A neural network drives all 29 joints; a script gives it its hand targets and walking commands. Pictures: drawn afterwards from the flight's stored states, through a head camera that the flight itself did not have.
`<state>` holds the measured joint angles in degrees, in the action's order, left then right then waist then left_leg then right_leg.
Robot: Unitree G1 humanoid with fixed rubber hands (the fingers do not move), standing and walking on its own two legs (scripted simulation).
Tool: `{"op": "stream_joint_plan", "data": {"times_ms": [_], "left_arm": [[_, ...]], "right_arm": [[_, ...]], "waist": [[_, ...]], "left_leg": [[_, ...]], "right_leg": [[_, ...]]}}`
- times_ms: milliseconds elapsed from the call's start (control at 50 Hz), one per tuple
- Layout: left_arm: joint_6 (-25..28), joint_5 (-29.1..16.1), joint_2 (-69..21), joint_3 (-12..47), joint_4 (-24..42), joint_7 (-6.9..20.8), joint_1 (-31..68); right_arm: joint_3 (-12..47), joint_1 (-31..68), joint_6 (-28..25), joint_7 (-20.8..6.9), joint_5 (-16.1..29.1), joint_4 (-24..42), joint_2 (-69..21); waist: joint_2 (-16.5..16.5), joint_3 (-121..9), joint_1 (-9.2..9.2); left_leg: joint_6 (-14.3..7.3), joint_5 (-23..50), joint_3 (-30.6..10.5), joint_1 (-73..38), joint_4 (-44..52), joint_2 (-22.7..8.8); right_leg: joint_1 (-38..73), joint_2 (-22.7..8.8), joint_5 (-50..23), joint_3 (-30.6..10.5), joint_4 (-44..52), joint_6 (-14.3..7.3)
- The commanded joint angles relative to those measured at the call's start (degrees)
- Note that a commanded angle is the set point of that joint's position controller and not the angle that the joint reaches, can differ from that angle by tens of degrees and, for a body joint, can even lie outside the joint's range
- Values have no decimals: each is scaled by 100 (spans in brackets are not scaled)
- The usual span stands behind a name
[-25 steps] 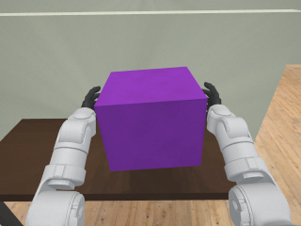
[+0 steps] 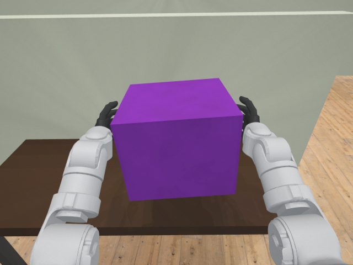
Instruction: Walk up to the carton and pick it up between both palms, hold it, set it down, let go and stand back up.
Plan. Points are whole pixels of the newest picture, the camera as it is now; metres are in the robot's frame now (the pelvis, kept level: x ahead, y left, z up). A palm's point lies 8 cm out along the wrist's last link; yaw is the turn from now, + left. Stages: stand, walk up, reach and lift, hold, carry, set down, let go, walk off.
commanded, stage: hold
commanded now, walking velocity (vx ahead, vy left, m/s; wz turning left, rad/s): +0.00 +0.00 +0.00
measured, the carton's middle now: (177, 134) +0.41 +0.00 +0.17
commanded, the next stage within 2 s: set down in 0.44 s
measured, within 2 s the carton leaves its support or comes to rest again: neither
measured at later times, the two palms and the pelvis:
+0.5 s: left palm (103, 132) +0.37 +0.17 +0.21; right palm (250, 128) +0.38 -0.16 +0.21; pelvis +0.00 +0.00 +0.00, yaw +0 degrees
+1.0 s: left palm (111, 134) +0.42 +0.17 +0.17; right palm (241, 128) +0.42 -0.16 +0.18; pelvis +0.02 +0.00 +0.00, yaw +0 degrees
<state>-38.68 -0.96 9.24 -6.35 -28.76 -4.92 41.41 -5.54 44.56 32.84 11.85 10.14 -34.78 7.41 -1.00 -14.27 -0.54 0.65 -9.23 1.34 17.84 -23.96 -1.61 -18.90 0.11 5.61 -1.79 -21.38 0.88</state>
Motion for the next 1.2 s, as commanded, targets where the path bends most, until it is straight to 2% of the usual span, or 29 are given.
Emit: {"op": "stream_joint_plan", "data": {"times_ms": [0, 400, 420, 440, 540, 620, 680, 820, 920, 1020, 1120, 1180], "left_arm": [[559, -463, -4533, 1242, 1950, 902, 5551], [564, -477, -4536, 1249, 1975, 899, 5602], [562, -466, -4535, 1257, 1978, 905, 5590], [543, -446, -4475, 1360, 1695, 963, 5710], [790, -332, -4443, 1146, 1359, 1031, 5785], [1146, -73, -4300, 708, 560, 1192, 5602], [1527, 24, -4198, 514, 201, 1307, 5676], [2165, -40, -4226, 877, 168, 1290, 5852], [2431, -170, -4216, 1178, 401, 1271, 5687], [2498, -100, -4145, 1254, 503, 1346, 5176], [2489, -21, -4173, 1349, 610, 1422, 4834], [2512, -52, -4218, 1465, 699, 1440, 4884]], "right_arm": [[2114, 5704, -559, -1049, 1279, 2088, -4257], [2097, 5695, -560, -1053, 1273, 2069, -4258], [2098, 5679, -562, -1050, 1278, 2063, -4259], [2186, 5777, -534, -1068, 1280, 1934, -4192], [1917, 5981, -773, -1166, 966, 1488, -4193], [1535, 5939, -1154, -1221, 431, 932, -4311], [1273, 5906, -1558, -1214, 83, 798, -4439], [1479, 5572, -2106, -1076, -101, 653, -4663], [1804, 5260, -2256, -945, -39, 921, -4843], [1996, 4844, -2287, -827, 21, 1129, -4830], [2072, 4667, -2336, -762, 62, 1306, -4755], [2030, 4690, -2372, -753, 49, 1320, -4727]], "waist": [[282, -2089, 20], [278, -2130, -11], [247, -2129, -4], [83, -2065, 56], [90, -1785, 83], [264, -1388, 77], [385, -1371, 12], [305, -1923, -118], [378, -2557, -235], [463, -2725, -359], [387, -2603, -437], [329, -2508, -526]], "left_leg": [[-102, 368, -343, -970, 710, 367], [-102, 349, -344, -982, 710, 361], [-98, 355, -343, -979, 710, 365], [-136, 208, -281, -1017, 867, 379], [-115, -83, -302, -861, 924, 322], [-124, -488, -233, -756, 1016, 288], [-123, -577, -150, -791, 1014, 298], [-73, 314, -51, -1214, 821, 390], [-47, 952, -18, -1363, 669, 449], [-5, 1439, -52, -1403, 585, 502], [84, 1821, -108, -1416, 560, 529], [150, 1970, -141, -1503, 532, 525]], "right_leg": [[2065, 377, -337, 27, 446, -119], [2059, 375, -338, 33, 438, -113], [2071, 371, -342, 25, 444, -119], [2071, 410, -70, 54, 461, -70], [1878, 376, 234, 108, 500, -115], [1881, 259, 644, 131, 594, -104], [1967, 197, 778, 174, 621, -70], [2405, 227, -214, 172, 522, 49], [2946, 203, -1328, 115, 362, 148], [3393, 162, -2561, 80, 215, 251], [3582, 154, -3214, 106, 165, 275], [3517, 176, -3241, 144, 188, 259]]}}
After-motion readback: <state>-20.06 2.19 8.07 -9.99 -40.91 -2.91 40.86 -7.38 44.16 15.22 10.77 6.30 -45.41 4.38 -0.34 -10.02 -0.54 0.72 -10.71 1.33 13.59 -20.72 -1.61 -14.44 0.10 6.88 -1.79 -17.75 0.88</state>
